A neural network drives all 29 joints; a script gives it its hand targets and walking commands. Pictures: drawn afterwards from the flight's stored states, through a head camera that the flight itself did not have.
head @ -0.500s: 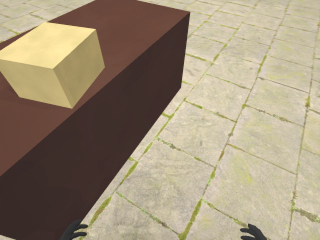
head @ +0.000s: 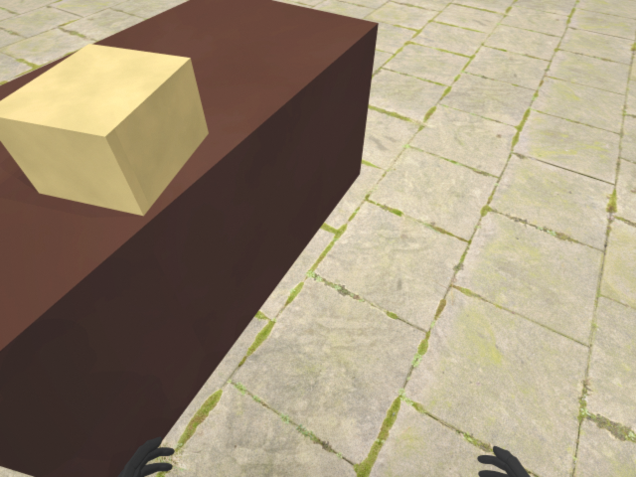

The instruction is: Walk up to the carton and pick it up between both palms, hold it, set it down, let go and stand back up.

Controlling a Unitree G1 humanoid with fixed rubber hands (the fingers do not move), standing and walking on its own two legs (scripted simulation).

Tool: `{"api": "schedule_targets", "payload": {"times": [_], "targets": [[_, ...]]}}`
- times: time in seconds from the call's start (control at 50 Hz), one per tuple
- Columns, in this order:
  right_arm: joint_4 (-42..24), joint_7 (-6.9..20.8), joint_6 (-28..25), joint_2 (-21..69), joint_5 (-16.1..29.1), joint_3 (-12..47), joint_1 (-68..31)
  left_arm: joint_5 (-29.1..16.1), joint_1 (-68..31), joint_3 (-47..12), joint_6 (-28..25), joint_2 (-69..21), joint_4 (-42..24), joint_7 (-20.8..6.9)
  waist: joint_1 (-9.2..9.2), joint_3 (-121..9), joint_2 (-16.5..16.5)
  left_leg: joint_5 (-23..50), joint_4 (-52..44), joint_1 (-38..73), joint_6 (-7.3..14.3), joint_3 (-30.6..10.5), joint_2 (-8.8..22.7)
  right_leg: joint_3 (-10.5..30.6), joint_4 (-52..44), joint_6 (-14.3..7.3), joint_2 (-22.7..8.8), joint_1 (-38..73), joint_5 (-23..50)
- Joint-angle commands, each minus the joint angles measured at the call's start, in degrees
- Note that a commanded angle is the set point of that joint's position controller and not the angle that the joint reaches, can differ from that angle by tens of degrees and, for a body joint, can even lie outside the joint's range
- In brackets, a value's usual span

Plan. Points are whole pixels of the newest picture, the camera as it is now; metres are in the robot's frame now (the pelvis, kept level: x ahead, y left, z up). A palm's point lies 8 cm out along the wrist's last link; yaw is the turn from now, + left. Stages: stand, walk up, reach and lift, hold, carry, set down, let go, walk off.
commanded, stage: stand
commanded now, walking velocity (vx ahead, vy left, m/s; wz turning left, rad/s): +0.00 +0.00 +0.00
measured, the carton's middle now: (114, 125) +0.74 +0.45 +0.03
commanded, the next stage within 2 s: walk up in 0.54 s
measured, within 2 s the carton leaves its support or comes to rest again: neither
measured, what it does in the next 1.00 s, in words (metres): lifts its left foot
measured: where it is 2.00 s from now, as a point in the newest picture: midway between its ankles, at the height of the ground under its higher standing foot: (318, 415)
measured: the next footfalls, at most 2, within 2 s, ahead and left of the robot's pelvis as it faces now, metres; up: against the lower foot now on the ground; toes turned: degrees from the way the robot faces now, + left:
left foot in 1.04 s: +0.12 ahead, +0.18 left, +0.00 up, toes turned +10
right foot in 1.56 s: +0.41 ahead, -0.03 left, +0.00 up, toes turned +24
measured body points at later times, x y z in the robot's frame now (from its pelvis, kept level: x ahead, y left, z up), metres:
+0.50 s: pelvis +0.00 +0.00 +0.00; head +0.01 +0.00 +0.45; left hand +0.12 +0.26 -0.12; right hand +0.12 -0.25 -0.11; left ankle +0.03 +0.12 -0.73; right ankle +0.03 -0.12 -0.73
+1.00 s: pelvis +0.04 +0.03 +0.00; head +0.02 +0.06 +0.45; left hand +0.10 +0.34 -0.13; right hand +0.15 -0.26 -0.09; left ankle +0.07 +0.17 -0.71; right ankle +0.03 -0.12 -0.73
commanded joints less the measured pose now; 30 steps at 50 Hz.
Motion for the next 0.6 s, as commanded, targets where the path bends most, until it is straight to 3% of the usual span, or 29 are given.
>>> {"api": "schedule_targets", "payload": {"times": [0.0, 0.58], "targets": [[1.6, -0.1, -1.4, -14.6, -1.3, -4.0, -3.5, 0.9, -2.5, 3.9, -2.4, 14.5, 1.6, -0.3, 0.43, -7.5, 0.2, 3.3, -10.4, 6.0, 2.6, -6.6, 6.4, 6.6, -8.7, -2.4, -6.3, 5.9, 3.4], [2.1, 0.0, -1.4, -14.7, -1.2, -3.9, -3.3, 0.9, -2.2, 3.7, -2.5, 14.3, 2.1, -0.3, 0.36, -8.0, 0.3, 3.8, -10.2, 6.6, 2.3, -6.5, 6.4, 6.6, -9.1, -2.3, -6.5, 6.4, 3.9]]}}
